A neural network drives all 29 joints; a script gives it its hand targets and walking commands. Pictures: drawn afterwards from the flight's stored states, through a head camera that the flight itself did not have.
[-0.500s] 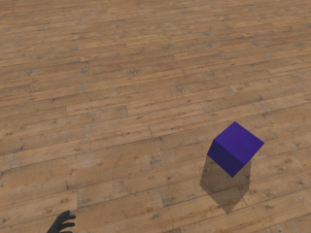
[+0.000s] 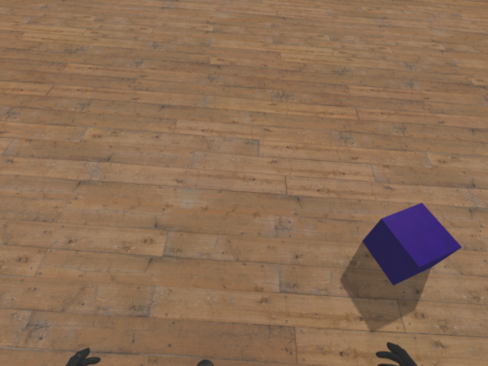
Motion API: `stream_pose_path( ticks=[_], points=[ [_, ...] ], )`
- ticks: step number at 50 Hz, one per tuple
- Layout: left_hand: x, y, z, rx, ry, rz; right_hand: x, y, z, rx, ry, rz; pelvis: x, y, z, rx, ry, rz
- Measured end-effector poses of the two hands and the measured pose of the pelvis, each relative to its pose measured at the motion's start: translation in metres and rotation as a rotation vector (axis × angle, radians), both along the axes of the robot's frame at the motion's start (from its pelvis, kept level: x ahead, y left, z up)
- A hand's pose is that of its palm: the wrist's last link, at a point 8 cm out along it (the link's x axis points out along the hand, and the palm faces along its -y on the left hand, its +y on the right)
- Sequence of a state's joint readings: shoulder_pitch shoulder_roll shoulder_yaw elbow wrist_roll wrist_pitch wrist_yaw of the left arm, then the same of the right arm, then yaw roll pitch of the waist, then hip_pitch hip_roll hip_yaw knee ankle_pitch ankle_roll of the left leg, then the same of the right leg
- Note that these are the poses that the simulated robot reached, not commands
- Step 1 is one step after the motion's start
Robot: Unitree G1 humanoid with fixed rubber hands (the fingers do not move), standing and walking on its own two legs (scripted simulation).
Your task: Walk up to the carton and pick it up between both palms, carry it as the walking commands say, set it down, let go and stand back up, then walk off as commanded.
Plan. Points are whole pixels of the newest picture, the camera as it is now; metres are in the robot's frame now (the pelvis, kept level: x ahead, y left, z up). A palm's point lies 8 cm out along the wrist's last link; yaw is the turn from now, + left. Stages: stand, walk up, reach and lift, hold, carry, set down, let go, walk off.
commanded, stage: walk off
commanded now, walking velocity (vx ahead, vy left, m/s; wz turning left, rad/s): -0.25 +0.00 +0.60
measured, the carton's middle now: (407, 243) +0.63 -0.76 -0.67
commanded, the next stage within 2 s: stand in 0.62 s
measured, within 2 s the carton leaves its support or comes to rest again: neither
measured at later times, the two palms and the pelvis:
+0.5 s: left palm out of the picture -0.13 +0.26 -0.12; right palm out of the picture +0.03 -0.27 -0.12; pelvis -0.16 -0.03 -0.01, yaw +19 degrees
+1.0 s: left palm out of the picture -0.32 +0.19 -0.11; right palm out of the picture -0.05 -0.27 -0.13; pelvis -0.25 -0.08 +0.00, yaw +28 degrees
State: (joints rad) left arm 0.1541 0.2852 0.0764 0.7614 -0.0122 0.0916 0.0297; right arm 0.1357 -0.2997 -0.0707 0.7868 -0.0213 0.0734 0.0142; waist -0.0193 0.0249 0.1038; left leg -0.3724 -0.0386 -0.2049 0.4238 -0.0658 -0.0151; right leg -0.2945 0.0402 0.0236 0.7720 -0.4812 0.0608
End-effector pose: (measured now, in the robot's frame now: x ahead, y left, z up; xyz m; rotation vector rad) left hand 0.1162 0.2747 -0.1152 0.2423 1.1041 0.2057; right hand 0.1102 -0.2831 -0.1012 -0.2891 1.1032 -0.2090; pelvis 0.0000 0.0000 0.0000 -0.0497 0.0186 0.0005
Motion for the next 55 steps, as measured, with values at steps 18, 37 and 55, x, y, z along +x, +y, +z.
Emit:
stream_pose_path(
  ticks=[18,37,55],
  points=[
    [-0.133,-0.032,0.039,0.097,-0.137,0.147,-0.096,-0.019,-0.035,0.092,0.156,0.154,-0.105,-0.04,0.003,0.104,-0.009,0.238],
    [-0.409,-0.024,-0.012,-0.047,0.087,0.492,-0.106,0.046,0.02,-0.049,-0.025,0.486,-0.224,-0.034,0.005,0.001,-0.014,0.46],
    [-0.437,-0.104,0.019,0.026,0.03,0.489,-0.195,-0.009,-0.037,0.099,0.135,0.453,-0.257,-0.089,0.005,0.083,-0.009,0.498]
  ],
)
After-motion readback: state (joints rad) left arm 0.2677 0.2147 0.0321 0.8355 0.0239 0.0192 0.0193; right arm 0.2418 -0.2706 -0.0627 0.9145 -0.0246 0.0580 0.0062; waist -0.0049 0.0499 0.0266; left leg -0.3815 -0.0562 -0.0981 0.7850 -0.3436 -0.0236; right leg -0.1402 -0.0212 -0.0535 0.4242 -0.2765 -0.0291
